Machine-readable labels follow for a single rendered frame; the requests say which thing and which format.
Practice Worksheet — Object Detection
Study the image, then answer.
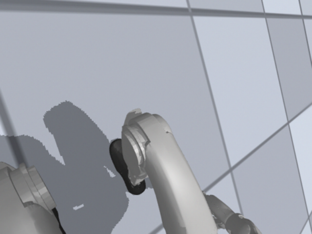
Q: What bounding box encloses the left robot foot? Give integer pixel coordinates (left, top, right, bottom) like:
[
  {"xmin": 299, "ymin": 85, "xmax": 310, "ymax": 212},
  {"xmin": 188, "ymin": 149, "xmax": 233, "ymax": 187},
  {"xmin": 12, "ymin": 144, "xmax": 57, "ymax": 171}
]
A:
[{"xmin": 52, "ymin": 208, "xmax": 66, "ymax": 234}]

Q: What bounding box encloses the right robot foot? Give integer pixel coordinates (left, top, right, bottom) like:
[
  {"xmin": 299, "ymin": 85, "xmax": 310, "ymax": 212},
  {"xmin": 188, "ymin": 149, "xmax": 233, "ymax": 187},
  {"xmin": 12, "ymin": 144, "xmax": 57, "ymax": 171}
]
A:
[{"xmin": 109, "ymin": 139, "xmax": 146, "ymax": 195}]

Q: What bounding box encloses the right robot hand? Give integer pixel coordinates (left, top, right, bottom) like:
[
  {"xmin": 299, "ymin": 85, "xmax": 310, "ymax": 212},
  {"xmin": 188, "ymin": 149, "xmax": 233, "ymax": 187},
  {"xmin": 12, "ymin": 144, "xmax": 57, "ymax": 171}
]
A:
[{"xmin": 202, "ymin": 191, "xmax": 234, "ymax": 231}]

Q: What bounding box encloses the right robot arm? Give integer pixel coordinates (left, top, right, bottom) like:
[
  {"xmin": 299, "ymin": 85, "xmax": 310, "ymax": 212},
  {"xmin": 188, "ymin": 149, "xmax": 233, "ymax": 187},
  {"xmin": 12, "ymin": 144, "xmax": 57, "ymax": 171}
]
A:
[{"xmin": 225, "ymin": 213, "xmax": 262, "ymax": 234}]

